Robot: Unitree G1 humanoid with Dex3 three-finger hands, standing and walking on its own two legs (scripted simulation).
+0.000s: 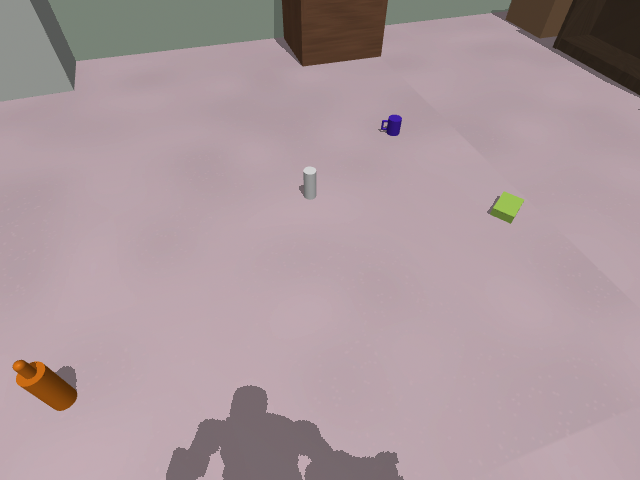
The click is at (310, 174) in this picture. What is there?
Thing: squat round
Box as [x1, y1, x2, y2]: [303, 167, 315, 199]
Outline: 306,167 303,170 304,196 308,199 311,199 315,197 315,169 313,167
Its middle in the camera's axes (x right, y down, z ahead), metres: -0.06 -0.28 +1.82
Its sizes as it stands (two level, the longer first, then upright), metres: 0.059 0.059 0.154
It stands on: the floor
